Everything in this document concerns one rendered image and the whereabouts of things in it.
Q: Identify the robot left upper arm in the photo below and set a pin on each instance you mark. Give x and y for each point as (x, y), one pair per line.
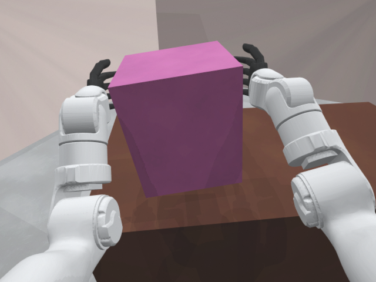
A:
(80, 231)

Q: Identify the carton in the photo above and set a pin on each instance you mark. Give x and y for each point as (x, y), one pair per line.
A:
(181, 112)

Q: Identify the robot right forearm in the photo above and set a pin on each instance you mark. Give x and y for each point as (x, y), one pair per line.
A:
(307, 138)

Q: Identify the robot right upper arm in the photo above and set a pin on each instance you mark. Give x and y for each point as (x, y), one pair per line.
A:
(336, 199)

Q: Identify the robot left forearm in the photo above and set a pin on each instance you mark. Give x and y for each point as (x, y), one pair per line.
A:
(83, 140)

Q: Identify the right robot hand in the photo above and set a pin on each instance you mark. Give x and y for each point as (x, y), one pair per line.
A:
(255, 64)

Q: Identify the left robot hand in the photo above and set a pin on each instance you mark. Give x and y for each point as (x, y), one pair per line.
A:
(97, 78)

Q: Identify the pedestal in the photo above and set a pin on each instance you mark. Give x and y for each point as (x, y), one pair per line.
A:
(242, 232)

